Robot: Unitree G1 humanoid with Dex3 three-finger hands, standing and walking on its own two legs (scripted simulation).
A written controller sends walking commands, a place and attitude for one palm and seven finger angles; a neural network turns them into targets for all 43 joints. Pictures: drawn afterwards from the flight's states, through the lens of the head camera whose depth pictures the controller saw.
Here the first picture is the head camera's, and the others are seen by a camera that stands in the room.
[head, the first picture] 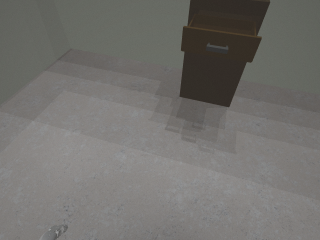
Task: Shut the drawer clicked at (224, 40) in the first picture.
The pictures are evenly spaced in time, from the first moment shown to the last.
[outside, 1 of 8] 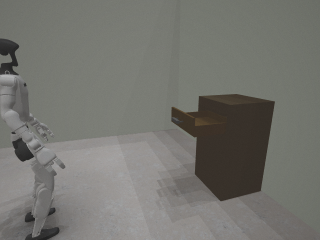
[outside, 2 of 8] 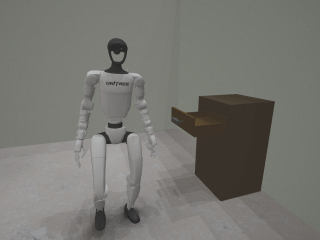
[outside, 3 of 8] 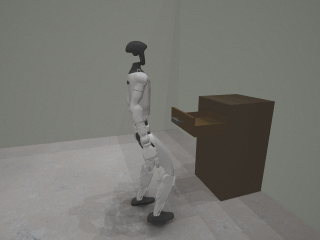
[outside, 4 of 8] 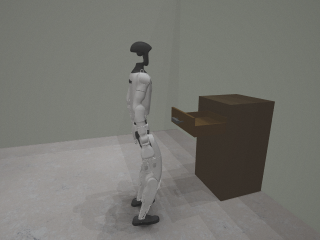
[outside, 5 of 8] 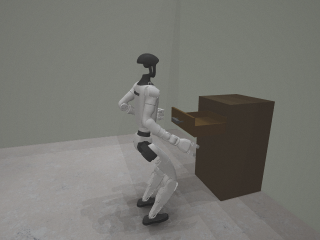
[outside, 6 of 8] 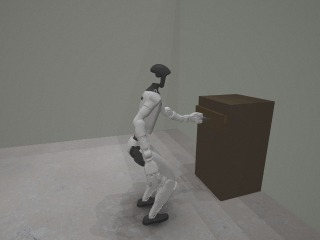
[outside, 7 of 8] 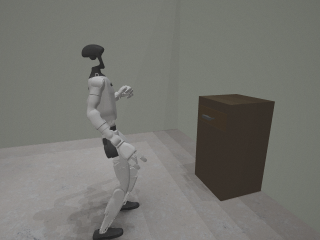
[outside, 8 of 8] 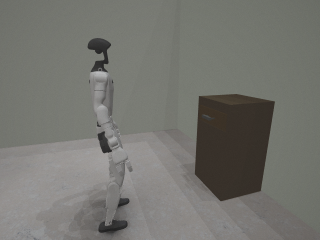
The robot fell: no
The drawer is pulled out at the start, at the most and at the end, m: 0.30 0.30 0.00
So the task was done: yes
